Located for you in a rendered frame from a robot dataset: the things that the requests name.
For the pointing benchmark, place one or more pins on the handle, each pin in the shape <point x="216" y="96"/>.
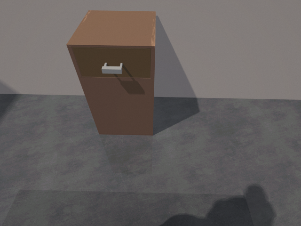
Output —
<point x="112" y="69"/>

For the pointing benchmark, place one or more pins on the drawer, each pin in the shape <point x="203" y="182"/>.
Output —
<point x="136" y="61"/>

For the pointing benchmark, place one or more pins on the cabinet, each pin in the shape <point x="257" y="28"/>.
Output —
<point x="119" y="105"/>

